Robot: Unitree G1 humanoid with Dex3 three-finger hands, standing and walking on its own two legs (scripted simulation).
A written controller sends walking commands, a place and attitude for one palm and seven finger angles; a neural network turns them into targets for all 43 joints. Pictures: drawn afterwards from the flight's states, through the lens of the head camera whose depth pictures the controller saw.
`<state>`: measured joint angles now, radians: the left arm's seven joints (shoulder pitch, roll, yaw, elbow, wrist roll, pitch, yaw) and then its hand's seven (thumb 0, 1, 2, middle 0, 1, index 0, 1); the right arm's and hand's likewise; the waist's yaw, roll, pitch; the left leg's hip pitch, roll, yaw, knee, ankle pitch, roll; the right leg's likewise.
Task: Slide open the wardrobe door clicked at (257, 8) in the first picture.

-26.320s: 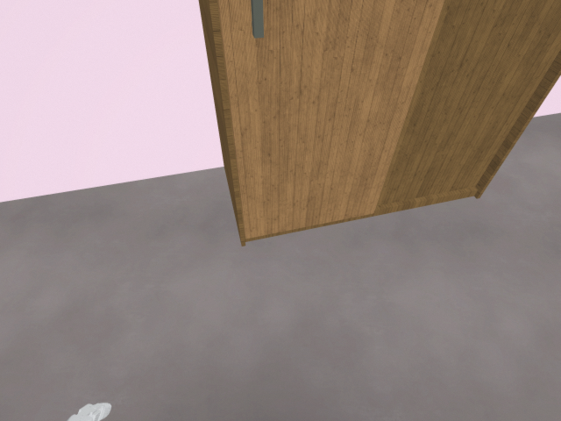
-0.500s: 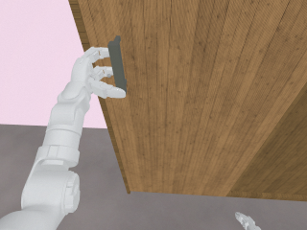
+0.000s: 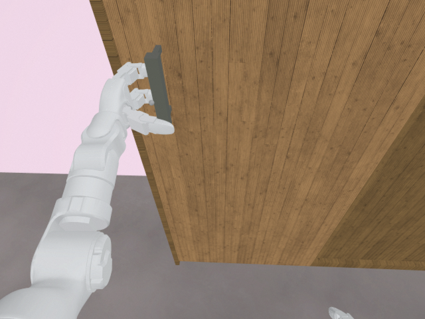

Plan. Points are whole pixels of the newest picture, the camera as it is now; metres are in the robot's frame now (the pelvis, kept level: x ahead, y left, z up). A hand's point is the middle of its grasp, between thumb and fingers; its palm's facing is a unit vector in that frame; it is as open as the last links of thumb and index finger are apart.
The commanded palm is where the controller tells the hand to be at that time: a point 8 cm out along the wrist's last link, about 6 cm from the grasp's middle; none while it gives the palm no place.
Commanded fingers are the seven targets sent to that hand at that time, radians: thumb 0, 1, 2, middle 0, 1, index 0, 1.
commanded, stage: slide the fingers in behind the handle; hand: left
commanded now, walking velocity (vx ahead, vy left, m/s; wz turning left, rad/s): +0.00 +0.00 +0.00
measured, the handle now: (161, 88) +0.49 +0.11 +0.21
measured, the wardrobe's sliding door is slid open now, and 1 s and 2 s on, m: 0.00 0.00 0.00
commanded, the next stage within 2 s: grip the handle and tug to test in 1.44 s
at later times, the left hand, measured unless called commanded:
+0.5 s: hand (153, 104) +0.43 +0.12 +0.21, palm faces -0.02 -1.00 +0.01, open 14.0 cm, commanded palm +0.40 +0.16 +0.21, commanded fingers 0.00 -0.50 0.30 -0.30 -1.20 -0.30 -1.20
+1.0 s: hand (169, 103) +0.43 +0.09 +0.21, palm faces -0.02 -1.00 +0.01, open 14.0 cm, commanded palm +0.41 +0.14 +0.21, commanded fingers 0.00 -0.50 0.30 -0.30 -1.20 -0.30 -1.20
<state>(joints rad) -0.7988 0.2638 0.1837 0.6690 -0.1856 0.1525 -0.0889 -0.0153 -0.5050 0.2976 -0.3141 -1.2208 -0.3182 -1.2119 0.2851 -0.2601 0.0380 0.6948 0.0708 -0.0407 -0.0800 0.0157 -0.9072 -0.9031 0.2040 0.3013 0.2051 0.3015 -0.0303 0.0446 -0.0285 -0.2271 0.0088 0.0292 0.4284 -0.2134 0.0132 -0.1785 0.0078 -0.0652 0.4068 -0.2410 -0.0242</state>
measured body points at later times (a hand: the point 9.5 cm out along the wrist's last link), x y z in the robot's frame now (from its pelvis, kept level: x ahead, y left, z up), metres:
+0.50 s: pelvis +0.02 +0.00 +0.00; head +0.01 -0.01 +0.45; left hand +0.43 +0.17 +0.21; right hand +0.17 -0.24 -0.10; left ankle +0.01 +0.11 -0.74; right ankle -0.02 -0.10 -0.74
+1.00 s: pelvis +0.01 +0.00 +0.00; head +0.00 -0.02 +0.45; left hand +0.43 +0.14 +0.22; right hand +0.15 -0.24 -0.11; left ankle +0.01 +0.11 -0.74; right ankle -0.02 -0.10 -0.74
